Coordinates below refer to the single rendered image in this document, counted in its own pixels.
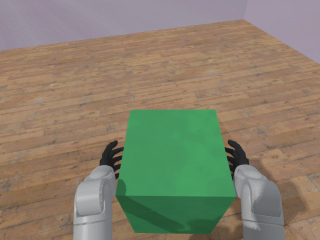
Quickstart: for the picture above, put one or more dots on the right robot hand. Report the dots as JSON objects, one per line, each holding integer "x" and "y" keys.
{"x": 238, "y": 154}

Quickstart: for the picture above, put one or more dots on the carton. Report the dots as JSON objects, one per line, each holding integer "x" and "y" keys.
{"x": 174, "y": 175}

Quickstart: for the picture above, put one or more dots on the left robot hand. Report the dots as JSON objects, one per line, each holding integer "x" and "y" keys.
{"x": 108, "y": 154}

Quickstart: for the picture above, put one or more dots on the robot right forearm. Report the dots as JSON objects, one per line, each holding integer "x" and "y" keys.
{"x": 261, "y": 205}

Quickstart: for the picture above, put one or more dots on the robot left forearm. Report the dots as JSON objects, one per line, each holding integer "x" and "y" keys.
{"x": 93, "y": 205}

